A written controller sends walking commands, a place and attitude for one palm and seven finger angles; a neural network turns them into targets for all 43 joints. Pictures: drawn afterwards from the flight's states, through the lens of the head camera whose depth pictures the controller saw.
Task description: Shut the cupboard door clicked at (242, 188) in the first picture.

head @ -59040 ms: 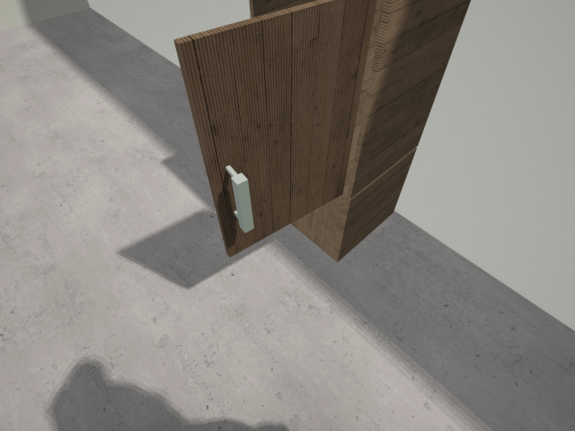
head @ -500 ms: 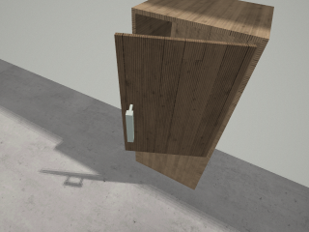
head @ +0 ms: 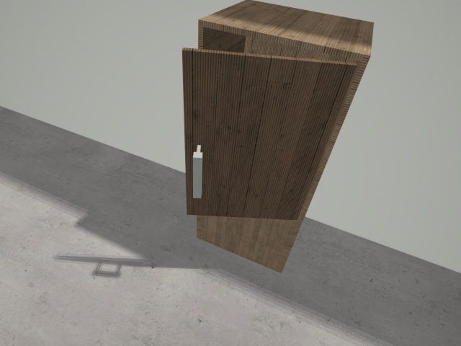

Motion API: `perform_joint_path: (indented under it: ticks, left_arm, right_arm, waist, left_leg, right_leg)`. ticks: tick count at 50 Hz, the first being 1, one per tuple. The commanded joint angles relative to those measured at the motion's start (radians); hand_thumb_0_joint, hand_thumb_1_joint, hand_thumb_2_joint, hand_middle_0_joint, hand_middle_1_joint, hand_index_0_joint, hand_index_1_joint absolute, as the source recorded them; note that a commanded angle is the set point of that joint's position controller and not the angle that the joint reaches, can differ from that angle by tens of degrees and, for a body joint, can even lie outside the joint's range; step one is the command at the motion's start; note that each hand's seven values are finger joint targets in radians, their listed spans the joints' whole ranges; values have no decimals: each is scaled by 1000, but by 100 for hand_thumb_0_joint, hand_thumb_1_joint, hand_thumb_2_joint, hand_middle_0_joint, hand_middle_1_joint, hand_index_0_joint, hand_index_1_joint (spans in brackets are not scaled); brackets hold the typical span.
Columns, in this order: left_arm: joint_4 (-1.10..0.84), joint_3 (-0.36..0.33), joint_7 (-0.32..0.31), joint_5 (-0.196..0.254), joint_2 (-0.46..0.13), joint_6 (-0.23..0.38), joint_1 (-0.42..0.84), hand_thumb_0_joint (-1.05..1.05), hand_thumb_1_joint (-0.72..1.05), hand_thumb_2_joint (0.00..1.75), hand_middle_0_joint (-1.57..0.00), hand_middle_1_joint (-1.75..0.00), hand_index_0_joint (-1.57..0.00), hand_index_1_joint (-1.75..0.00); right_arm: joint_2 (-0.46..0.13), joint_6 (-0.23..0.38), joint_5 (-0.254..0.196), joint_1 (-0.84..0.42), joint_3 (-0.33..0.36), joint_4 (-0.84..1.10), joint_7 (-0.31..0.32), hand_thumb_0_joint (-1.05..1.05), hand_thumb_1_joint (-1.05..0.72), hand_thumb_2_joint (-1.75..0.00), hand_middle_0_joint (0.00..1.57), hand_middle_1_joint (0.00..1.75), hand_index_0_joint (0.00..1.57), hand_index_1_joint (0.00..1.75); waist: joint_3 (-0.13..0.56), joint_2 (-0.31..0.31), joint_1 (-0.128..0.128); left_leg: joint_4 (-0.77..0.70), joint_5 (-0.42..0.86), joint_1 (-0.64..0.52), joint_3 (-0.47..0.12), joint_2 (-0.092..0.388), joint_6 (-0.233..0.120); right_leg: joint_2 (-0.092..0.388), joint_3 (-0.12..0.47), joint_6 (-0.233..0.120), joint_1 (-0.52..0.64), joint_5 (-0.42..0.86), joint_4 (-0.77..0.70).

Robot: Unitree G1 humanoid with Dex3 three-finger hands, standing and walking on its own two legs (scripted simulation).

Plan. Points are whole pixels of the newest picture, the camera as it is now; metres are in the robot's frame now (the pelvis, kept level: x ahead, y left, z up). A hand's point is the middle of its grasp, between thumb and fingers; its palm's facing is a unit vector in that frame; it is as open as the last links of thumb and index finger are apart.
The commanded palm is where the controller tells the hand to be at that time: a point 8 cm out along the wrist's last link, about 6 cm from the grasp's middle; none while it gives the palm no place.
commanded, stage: come to a stop and stand still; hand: left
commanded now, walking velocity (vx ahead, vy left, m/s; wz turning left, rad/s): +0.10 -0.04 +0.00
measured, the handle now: (198, 171) +0.65 +0.11 -0.10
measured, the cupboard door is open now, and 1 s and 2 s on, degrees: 23 23 23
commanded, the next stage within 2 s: look again from close up in 0.98 s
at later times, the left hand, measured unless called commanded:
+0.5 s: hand out of the picture -0.06 +0.21 -0.18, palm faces +0.02 -0.99 -0.11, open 7.3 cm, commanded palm none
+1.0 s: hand out of the picture +0.09 +0.19 -0.16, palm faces +0.01 -0.98 -0.19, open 7.2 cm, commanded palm none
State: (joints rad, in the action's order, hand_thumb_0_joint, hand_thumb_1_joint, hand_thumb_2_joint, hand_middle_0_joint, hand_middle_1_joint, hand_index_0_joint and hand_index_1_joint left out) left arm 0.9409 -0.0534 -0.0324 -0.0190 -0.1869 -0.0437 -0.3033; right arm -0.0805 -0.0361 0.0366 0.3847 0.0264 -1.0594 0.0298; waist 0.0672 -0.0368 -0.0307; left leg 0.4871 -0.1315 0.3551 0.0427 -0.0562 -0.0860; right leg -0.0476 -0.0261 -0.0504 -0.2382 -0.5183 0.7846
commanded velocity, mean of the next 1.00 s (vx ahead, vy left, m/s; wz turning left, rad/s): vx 0.02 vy -0.02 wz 0.00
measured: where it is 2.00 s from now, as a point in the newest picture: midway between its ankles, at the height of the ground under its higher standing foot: outside the picture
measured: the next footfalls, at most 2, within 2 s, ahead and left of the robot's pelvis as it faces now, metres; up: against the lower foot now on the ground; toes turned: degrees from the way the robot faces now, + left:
right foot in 0.04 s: -0.03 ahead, -0.09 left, +0.00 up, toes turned -3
left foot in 0.36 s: +0.03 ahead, +0.14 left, +0.00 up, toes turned +2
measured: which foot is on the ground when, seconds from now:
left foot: down 0.00-0.04, up 0.06-0.34, down 0.36-1.00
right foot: up 0.00-0.02, down 0.04-0.36, up 0.38-0.72, down 0.74-1.00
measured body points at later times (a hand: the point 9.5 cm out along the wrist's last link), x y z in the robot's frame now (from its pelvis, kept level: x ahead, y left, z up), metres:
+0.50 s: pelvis -0.02 +0.05 +0.01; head -0.02 +0.09 +0.46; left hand -0.06 +0.27 -0.17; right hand -0.05 -0.18 -0.13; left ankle -0.01 +0.14 -0.73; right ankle -0.04 -0.07 -0.67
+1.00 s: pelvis +0.00 +0.02 +0.00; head +0.03 +0.02 +0.45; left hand +0.09 +0.24 -0.15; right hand +0.00 -0.20 -0.16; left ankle -0.01 +0.14 -0.73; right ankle +0.04 -0.10 -0.73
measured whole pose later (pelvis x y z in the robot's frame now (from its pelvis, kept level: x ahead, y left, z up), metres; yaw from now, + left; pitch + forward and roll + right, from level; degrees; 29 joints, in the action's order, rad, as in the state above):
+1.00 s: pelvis +0.00 +0.02 +0.00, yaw -1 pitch +0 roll +1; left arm 0.98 -0.02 -0.03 -0.01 -0.15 -0.01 -0.17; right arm -0.14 -0.01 0.01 0.27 0.03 -1.07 0.03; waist -0.05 -0.02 -0.02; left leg 0.52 -0.30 0.22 0.05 0.01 0.00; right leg 0.05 -0.03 0.01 -0.31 -0.24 0.56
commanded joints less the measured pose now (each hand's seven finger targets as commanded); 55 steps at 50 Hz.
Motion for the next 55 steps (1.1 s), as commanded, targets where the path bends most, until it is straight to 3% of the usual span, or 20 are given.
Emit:
perform_joint_path:
  ticks: [1,2,3,5,9,12,15,16,18,19,21,23,29,33,35,37,38,41,44,55]
  left_arm:
    - [62,-3,-5,10,-25,-9,-310,0,90,90,-20,-30,-20,-30]
    - [44,-11,-16,-2,-77,-1,-266,0,90,90,-20,-30,-20,-30]
    - [-17,-9,-23,-5,-113,9,-103,0,90,90,-20,-30,-20,-30]
    - [-52,-2,-18,6,-75,58,13,0,90,90,-20,-30,-20,-30]
    - [-3,-4,-6,-5,-91,87,-87,0,90,90,-20,-30,-20,-30]
    - [28,-14,4,-13,-115,84,-143,0,90,90,-20,-30,-20,-30]
    - [52,-13,14,-10,-111,66,-143,0,90,90,-20,-30,-20,-30]
    - [59,-5,18,-7,-81,60,-156,0,90,90,-20,-30,-20,-30]
    - [25,14,30,-5,2,58,-165,0,90,90,-20,-30,-20,-30]
    - [1,11,33,-12,-20,50,-108,0,90,90,-20,-30,-20,-30]
    - [13,9,34,-17,-17,43,-57,0,90,90,-20,-30,-20,-30]
    - [34,13,45,-15,-1,45,-77,0,90,90,-20,-30,-20,-30]
    - [21,16,37,-4,16,26,-9,0,90,90,-20,-30,-20,-30]
    - [20,10,28,3,12,29,26,0,90,90,-20,-30,-20,-30]
    - [38,4,22,6,-16,42,-29,0,90,90,-20,-30,-20,-30]
    - [56,7,10,6,-82,58,-43,0,90,90,-20,-30,-20,-30]
    - [44,10,6,6,-111,56,-20,0,90,90,-20,-30,-20,-30]
    - [25,11,0,9,-98,60,58,0,90,90,-20,-30,-20,-30]
    - [8,9,-3,9,-85,52,75,0,90,90,-20,-30,-20,-30]
    - [-14,7,-1,3,-77,40,64,0,90,90,-20,-30,-20,-30]
  right_arm:
    - [-159,-5,-16,17,42,48,3,0,-90,-90,20,30,20,30]
    - [-100,-7,-26,17,32,59,7,0,-90,-90,20,30,20,30]
    - [-120,-4,-17,31,37,72,0,0,-90,-90,20,30,20,30]
    - [-151,5,-16,19,48,69,-27,0,-90,-90,20,30,20,30]
    - [-144,27,-16,-24,46,101,-40,0,-90,-90,20,30,20,30]
    - [-132,44,-15,-50,41,112,-39,0,-90,-90,20,30,20,30]
    - [-113,58,-14,19,25,78,-27,0,-90,-90,20,30,20,30]
    - [-128,65,-15,66,18,52,-17,0,-90,-90,20,30,20,30]
    - [-272,66,-9,183,46,35,1,0,-90,-90,20,30,20,30]
    - [-294,61,-4,183,50,33,4,0,-90,-90,20,30,20,30]
    - [-228,65,-4,75,32,34,9,0,-90,-90,20,30,20,30]
    - [-177,85,-9,27,13,38,13,0,-90,-90,20,30,20,30]
    - [-174,84,-7,27,13,23,22,0,-90,-90,20,30,20,30]
    - [-171,61,-6,-14,21,13,20,0,-90,-90,20,30,20,30]
    - [-158,55,-12,-33,20,15,16,0,-90,-90,20,30,20,30]
    - [-84,51,-26,-12,3,20,2,0,-90,-90,20,30,20,30]
    - [-76,45,-25,5,3,16,-4,0,-90,-90,20,30,20,30]
    - [-93,33,-26,9,9,-11,-3,0,-90,-90,20,30,20,30]
    - [-107,42,-25,-15,8,-9,-5,0,-90,-90,20,30,20,30]
    - [-149,39,-21,-72,16,50,-5,0,-90,-90,20,30,20,30]
  waist:
    - [-212,-32,64]
    - [-234,-240,45]
    - [-248,-177,-18]
    - [-267,-110,-33]
    - [-244,-27,10]
    - [-187,-58,43]
    - [-183,-78,14]
    - [-174,-8,6]
    - [-128,318,-27]
    - [-138,245,-44]
    - [-229,166,-1]
    - [-208,138,32]
    - [-123,129,20]
    - [-125,162,18]
    - [-100,86,54]
    - [-55,-93,40]
    - [-75,-35,21]
    - [-57,-153,6]
    - [-95,22,25]
    - [-69,50,36]
  left_leg:
    - [-188,-372,159,-137,80,138]
    - [174,-303,163,16,-37,147]
    - [420,-280,143,-5,-19,113]
    - [572,-195,207,-53,55,85]
    - [466,-167,236,-16,84,77]
    - [283,-248,137,13,82,65]
    - [-2,-186,-150,63,43,59]
    - [-78,-191,-259,35,57,59]
    - [-277,-458,-342,-447,401,-69]
    - [-365,-602,-239,-575,462,-119]
    - [-383,-520,-58,-477,410,-105]
    - [-362,-304,-58,-310,335,-69]
    - [-244,167,-132,-143,310,-71]
    - [-164,225,-87,-152,296,-61]
    - [-78,105,-29,-127,245,-7]
    - [9,-226,56,-13,108,72]
    - [19,-247,0,-12,78,79]
    - [8,-149,-111,-10,91,87]
    - [-57,-9,-98,-43,123,78]
    - [-87,-58,-80,-76,152,60]
  right_leg:
    - [51,63,-81,285,96,-601]
    - [258,292,-147,147,-43,-708]
    - [375,328,-189,-14,2,-739]
    - [322,279,-162,-75,-47,-719]
    - [299,246,-160,42,19,-678]
    - [295,260,-163,61,-26,-632]
    - [216,177,-98,-99,-86,-509]
    - [167,137,-68,-157,-63,-407]
    - [35,-58,13,-372,-46,14]
    - [57,-2,-2,-383,-32,170]
    - [108,56,2,-375,102,319]
    - [114,42,18,-345,214,304]
    - [111,1,60,-232,225,46]
    - [85,-28,64,-80,235,-158]
    - [97,-9,64,79,368,-345]
    - [279,177,-7,167,569,-384]
    - [326,183,-34,78,595,-380]
    - [258,150,-29,-9,492,-396]
    - [202,106,-2,-7,491,-338]
    - [159,93,17,7,401,-327]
